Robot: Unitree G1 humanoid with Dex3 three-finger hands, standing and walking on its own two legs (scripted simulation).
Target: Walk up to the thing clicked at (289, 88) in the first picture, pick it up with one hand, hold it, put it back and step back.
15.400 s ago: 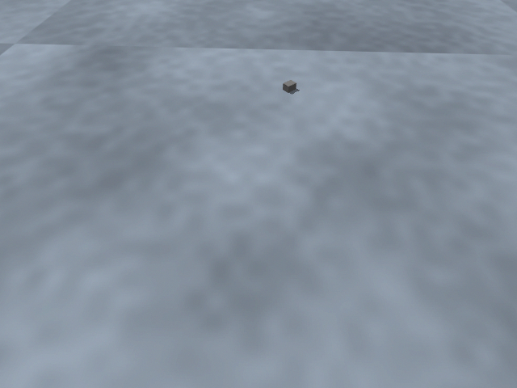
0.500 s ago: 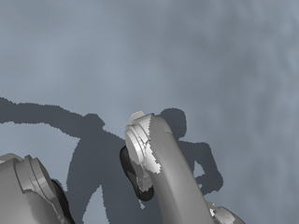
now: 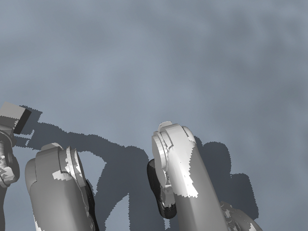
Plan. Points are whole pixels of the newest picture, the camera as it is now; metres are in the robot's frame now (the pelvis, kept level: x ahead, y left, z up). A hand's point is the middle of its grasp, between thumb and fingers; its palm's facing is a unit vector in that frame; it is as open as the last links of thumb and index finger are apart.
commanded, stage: rest palm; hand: left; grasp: from above
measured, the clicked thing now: (12, 118) +0.43 +0.34 -0.29
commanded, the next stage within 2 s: close in 1.12 s
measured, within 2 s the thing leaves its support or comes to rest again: neither
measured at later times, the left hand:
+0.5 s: hand (10, 121) +0.41 +0.33 -0.25, palm faces -0.10 -0.47 -0.88, open 13.6 cm
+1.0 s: hand (9, 121) +0.42 +0.33 -0.26, palm faces -0.11 -0.46 -0.88, open 13.6 cm
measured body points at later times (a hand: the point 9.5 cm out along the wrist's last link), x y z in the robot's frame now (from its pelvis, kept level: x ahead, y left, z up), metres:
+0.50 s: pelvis +0.01 +0.01 +0.00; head +0.29 +0.10 +0.33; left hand +0.42 +0.35 -0.20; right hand +0.01 -0.25 -0.06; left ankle +0.09 +0.14 -0.29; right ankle +0.11 -0.12 -0.29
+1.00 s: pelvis +0.00 +0.01 -0.01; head +0.29 +0.12 +0.32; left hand +0.42 +0.35 -0.21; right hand +0.02 -0.23 -0.05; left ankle +0.09 +0.14 -0.29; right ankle +0.11 -0.12 -0.28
